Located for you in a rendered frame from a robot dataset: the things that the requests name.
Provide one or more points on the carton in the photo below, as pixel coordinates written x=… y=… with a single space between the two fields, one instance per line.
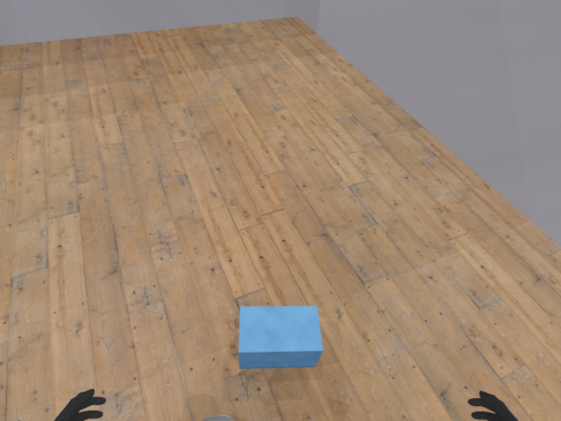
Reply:
x=279 y=337

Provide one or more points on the robot right hand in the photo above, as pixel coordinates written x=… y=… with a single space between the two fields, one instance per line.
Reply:
x=491 y=402

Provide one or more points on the robot left hand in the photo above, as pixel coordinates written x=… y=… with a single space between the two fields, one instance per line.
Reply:
x=80 y=402

